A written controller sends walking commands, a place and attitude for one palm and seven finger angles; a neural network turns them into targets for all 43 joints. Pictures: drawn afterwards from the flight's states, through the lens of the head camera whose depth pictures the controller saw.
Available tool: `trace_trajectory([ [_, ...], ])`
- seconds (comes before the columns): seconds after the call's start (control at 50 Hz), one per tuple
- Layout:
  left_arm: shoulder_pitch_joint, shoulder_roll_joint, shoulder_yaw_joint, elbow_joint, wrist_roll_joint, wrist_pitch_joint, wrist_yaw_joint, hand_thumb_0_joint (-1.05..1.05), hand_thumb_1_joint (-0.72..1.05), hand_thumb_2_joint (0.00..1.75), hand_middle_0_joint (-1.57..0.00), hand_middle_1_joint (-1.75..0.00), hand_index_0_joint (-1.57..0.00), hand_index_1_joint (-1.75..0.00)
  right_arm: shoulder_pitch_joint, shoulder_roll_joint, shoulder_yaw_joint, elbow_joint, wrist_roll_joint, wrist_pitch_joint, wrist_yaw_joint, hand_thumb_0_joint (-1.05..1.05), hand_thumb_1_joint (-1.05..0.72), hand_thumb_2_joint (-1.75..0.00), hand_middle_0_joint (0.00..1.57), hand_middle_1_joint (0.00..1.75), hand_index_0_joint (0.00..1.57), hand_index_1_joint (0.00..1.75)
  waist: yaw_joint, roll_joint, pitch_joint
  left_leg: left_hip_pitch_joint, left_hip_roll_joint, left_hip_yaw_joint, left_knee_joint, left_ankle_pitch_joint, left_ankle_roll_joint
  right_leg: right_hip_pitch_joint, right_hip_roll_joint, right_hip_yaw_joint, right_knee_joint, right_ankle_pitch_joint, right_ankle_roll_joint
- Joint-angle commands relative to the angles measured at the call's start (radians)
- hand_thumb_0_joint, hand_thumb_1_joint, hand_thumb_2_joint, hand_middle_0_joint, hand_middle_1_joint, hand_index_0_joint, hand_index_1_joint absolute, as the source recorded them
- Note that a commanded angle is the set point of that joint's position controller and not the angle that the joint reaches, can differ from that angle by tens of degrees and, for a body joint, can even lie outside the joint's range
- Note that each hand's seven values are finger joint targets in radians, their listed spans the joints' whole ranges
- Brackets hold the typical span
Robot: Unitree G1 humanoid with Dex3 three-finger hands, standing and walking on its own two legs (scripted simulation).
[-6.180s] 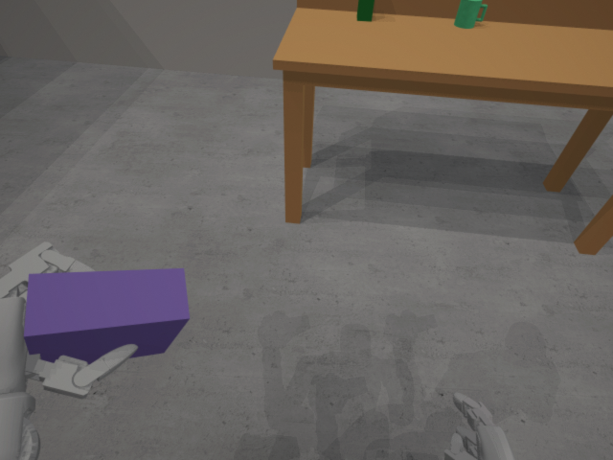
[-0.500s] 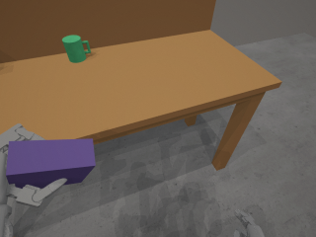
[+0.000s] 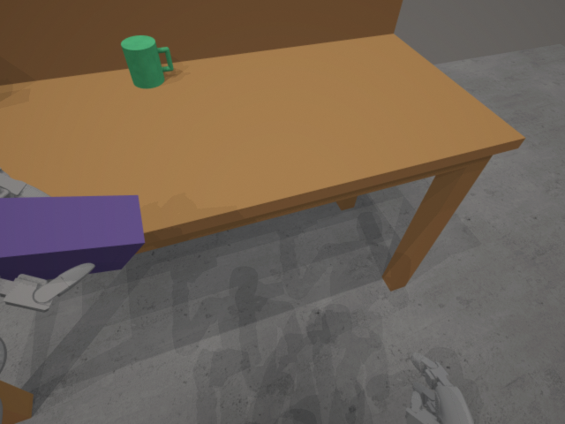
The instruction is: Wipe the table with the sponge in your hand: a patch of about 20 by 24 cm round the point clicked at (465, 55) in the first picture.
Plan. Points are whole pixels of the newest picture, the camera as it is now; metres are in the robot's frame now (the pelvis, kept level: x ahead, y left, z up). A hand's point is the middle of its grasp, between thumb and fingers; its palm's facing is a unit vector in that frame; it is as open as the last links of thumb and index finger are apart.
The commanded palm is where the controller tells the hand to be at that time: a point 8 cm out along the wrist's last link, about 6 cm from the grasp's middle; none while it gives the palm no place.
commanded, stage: look again from close up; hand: left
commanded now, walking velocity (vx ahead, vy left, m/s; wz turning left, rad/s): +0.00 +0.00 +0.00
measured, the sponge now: (88, 239) +0.26 +0.25 +0.16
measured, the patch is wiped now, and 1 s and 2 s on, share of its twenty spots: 0.00 0.00 0.00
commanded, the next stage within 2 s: shuffle to correct the standing spot in 0.12 s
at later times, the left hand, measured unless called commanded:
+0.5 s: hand (67, 228) +0.27 +0.28 +0.16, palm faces +0.41 -0.84 -0.34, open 9.6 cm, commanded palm +0.21 +0.31 +0.18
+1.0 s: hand (76, 196) +0.32 +0.29 +0.16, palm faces +0.41 -0.82 -0.40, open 9.6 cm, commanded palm +0.26 +0.32 +0.18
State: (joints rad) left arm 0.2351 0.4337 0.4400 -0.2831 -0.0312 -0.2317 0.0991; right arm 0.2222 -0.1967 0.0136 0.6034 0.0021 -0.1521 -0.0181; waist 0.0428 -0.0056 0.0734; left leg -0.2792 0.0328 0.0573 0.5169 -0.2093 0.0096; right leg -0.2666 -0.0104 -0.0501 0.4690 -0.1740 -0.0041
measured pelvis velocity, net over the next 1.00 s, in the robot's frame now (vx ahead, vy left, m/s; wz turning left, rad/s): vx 0.10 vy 0.04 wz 0.00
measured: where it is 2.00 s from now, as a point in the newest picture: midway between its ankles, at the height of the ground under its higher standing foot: outside the picture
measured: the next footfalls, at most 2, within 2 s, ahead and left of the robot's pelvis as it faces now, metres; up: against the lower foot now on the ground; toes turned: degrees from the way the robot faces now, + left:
right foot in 1.18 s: +0.23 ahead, +0.00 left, +0.00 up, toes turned +3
left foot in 1.54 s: +0.23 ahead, +0.22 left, +0.00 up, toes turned +5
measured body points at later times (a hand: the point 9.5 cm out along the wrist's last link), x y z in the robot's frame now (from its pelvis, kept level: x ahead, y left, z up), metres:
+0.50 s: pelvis +0.06 +0.03 +0.00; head +0.07 +0.05 +0.45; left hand +0.25 +0.32 +0.18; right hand +0.25 -0.18 -0.06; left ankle +0.04 +0.11 -0.74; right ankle +0.05 -0.12 -0.74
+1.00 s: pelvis +0.10 +0.04 -0.02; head +0.12 +0.06 +0.43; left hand +0.29 +0.33 +0.18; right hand +0.26 -0.19 -0.10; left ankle +0.04 +0.11 -0.74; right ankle +0.05 -0.10 -0.70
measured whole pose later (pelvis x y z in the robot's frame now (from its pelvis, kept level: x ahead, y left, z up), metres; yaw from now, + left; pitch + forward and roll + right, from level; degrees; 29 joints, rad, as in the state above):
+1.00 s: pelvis +0.10 +0.04 -0.02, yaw +0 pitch -1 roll +0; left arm 0.42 0.37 0.42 -0.49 -0.04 -0.23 0.12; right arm 0.21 -0.19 -0.01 0.58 0.00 -0.09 -0.01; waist 0.00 -0.03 0.06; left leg -0.20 -0.04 0.10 0.67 -0.46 0.08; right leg -0.35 -0.05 0.00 0.95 -0.48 0.01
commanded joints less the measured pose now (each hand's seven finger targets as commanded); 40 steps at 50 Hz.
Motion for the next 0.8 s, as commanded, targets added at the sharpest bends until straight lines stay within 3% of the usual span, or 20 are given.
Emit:
trace_trajectory([
  [0.0, 0.14, 0.07, -0.024, -0.347, -0.017, -0.061, 0.01, 0.0, 0.1, 1.3, -1.2, -1.6, -1.2, -1.6, -0.105, -0.12, -0.045, -0.185, 0.018, -0.079, 0.005, 0.0, -0.9, -0.9, 0.2, 0.3, 0.2, 0.3, 0.003, 0.089, -0.135, -0.005, 0.065, -0.111, -0.225, -0.127, 0.024, 0.109, -0.028, 0.068, -0.057, -0.146, -0.002],
  [0.02, 0.108, 0.071, -0.017, -0.366, -0.009, -0.06, 0.014, 0.0, 0.1, 1.3, -1.2, -1.6, -1.2, -1.6, -0.101, -0.122, -0.041, -0.192, 0.016, -0.079, 0.003, 0.0, -0.9, -0.9, 0.2, 0.3, 0.2, 0.3, 0.0, 0.078, -0.134, -0.079, 0.084, -0.139, -0.262, -0.192, 0.031, 0.153, -0.018, 0.041, -0.012, -0.141, 0.004],
  [0.08, 0.06, 0.12, 0.058, -0.361, -0.001, -0.064, 0.027, 0.0, 0.1, 1.3, -1.2, -1.6, -1.2, -1.6, -0.092, -0.123, -0.042, -0.196, 0.011, -0.08, -0.01, 0.0, -0.9, -0.9, 0.2, 0.3, 0.2, 0.3, -0.001, 0.049, -0.125, -0.106, 0.084, -0.14, -0.265, -0.236, 0.037, 0.168, -0.008, 0.045, -0.011, -0.104, 0.005],
  [0.1, 0.031, 0.175, 0.107, -0.392, 0.0, -0.069, 0.034, 0.0, 0.1, 1.3, -1.2, -1.6, -1.2, -1.6, -0.101, -0.122, -0.04, -0.195, 0.009, -0.082, -0.016, 0.0, -0.9, -0.9, 0.2, 0.3, 0.2, 0.3, -0.005, 0.09, -0.129, -0.083, 0.082, -0.134, -0.269, -0.229, 0.035, 0.163, -0.005, 0.044, -0.014, -0.092, 0.006],
  [0.12, 0.017, 0.137, 0.083, -0.378, -0.001, -0.075, 0.032, 0.0, 0.1, 1.3, -1.2, -1.6, -1.2, -1.6, -0.1, -0.115, -0.038, -0.194, 0.006, -0.084, -0.02, 0.0, -0.9, -0.9, 0.2, 0.3, 0.2, 0.3, -0.007, 0.099, -0.132, -0.093, 0.077, -0.134, -0.262, -0.238, 0.037, 0.174, -0.011, 0.045, -0.017, -0.088, 0.003],
  [0.24, -0.009, 0.065, 0.001, -0.376, 0.004, -0.07, 0.023, 0.0, 0.1, 1.3, -1.2, -1.6, -1.2, -1.6, -0.084, -0.121, -0.041, -0.17, -0.006, -0.092, -0.015, 0.0, -0.9, -0.9, 0.2, 0.3, 0.2, 0.3, -0.017, 0.105, -0.183, 0.048, 0.022, -0.079, -0.167, -0.039, 0.009, 0.157, -0.014, 0.059, -0.079, 0.02, -0.011],
  [0.28, -0.002, 0.038, -0.034, -0.372, 0.006, -0.06, 0.019, 0.0, 0.1, 1.3, -1.2, -1.6, -1.2, -1.6, -0.084, -0.128, -0.046, -0.167, -0.008, -0.086, -0.011, 0.0, -0.9, -0.9, 0.2, 0.3, 0.2, 0.3, -0.022, 0.113, -0.178, 0.052, 0.02, -0.084, -0.159, -0.083, 0.017, 0.132, -0.011, 0.062, -0.071, -0.027, -0.018],
  [0.3, 0.017, 0.045, -0.026, -0.37, 0.005, -0.053, 0.02, 0.0, 0.1, 1.3, -1.2, -1.6, -1.2, -1.6, -0.093, -0.129, -0.045, -0.169, -0.009, -0.084, -0.011, 0.0, -0.9, -0.9, 0.2, 0.3, 0.2, 0.3, -0.023, 0.128, -0.175, 0.061, 0.026, -0.09, -0.161, -0.096, 0.022, 0.117, -0.008, 0.049, -0.061, -0.036, -0.02],
  [0.38, 0.045, 0.058, -0.007, -0.355, 0.0, -0.042, 0.023, 0.0, 0.1, 1.3, -1.2, -1.6, -1.2, -1.6, -0.09, -0.129, -0.045, -0.177, -0.006, -0.055, -0.012, 0.0, -0.9, -0.9, 0.2, 0.3, 0.2, 0.3, -0.024, 0.088, -0.158, 0.028, 0.034, -0.113, -0.129, -0.054, 0.038, 0.115, -0.005, 0.027, -0.006, -0.001, -0.026],
  [0.4, 0.051, 0.082, 0.016, -0.362, -0.002, -0.042, 0.025, 0.0, 0.1, 1.3, -1.2, -1.6, -1.2, -1.6, -0.095, -0.128, -0.045, -0.18, -0.004, -0.052, -0.015, 0.0, -0.9, -0.9, 0.2, 0.3, 0.2, 0.3, -0.028, 0.093, -0.155, 0.043, 0.029, -0.102, -0.115, -0.027, 0.038, 0.103, -0.009, 0.029, 0.002, 0.019, -0.029],
  [0.52, 0.067, 0.096, 0.042, -0.387, -0.017, -0.052, 0.027, 0.0, 0.1, 1.3, -1.2, -1.6, -1.2, -1.6, -0.086, -0.126, -0.048, -0.19, 0.005, -0.025, -0.017, 0.0, -0.9, -0.9, 0.2, 0.3, 0.2, 0.3, -0.036, 0.058, -0.195, 0.051, 0.016, -0.077, 0.005, 0.178, 0.032, 0.143, -0.039, 0.045, 0.075, 0.184, -0.05],
  [0.6, 0.072, 0.111, 0.05, -0.417, -0.022, -0.056, 0.03, 0.0, 0.1, 1.3, -1.2, -1.6, -1.2, -1.6, -0.093, -0.129, -0.052, -0.197, 0.013, -0.018, -0.013, 0.0, -0.9, -0.9, 0.2, 0.3, 0.2, 0.3, -0.04, 0.085, -0.204, 0.082, 0.01, -0.061, 0.054, 0.275, 0.03, 0.124, -0.051, 0.061, 0.127, 0.257, -0.054],
  [0.7, 0.093, 0.123, 0.069, -0.432, -0.024, -0.061, 0.034, 0.0, 0.1, 1.3, -1.2, -1.6, -1.2, -1.6, -0.09, -0.133, -0.059, -0.198, 0.019, -0.008, -0.008, 0.0, -0.9, -0.9, 0.2, 0.3, 0.2, 0.3, -0.041, 0.095, -0.213, 0.101, 0.026, -0.076, 0.078, 0.372, 0.036, 0.113, -0.037, 0.034, 0.181, 0.268, -0.045],
  [0.74, 0.122, 0.111, 0.067, -0.406, -0.026, -0.059, 0.035, 0.0, 0.1, 1.3, -1.2, -1.6, -1.2, -1.6, -0.086, -0.129, -0.06, -0.198, 0.018, 0.002, -0.005, 0.0, -0.9, -0.9, 0.2, 0.3, 0.2, 0.3, -0.037, 0.059, -0.218, 0.065, 0.024, -0.071, 0.116, 0.378, 0.035, 0.146, -0.048, 0.044, 0.172, 0.282, -0.053],
  [0.78, 0.121, 0.124, 0.079, -0.404, -0.025, -0.064, 0.04, 0.0, 0.1, 1.3, -1.2, -1.6, -1.2, -1.6, -0.086, -0.129, -0.066, -0.195, 0.019, 0.01, -0.003, 0.0, -0.9, -0.9, 0.2, 0.3, 0.2, 0.3, -0.032, -0.042, -0.226, -0.017, -0.016, -0.021, 0.218, 0.309, 0.022, 0.215, -0.107, 0.133, 0.134, 0.344, -0.09],
])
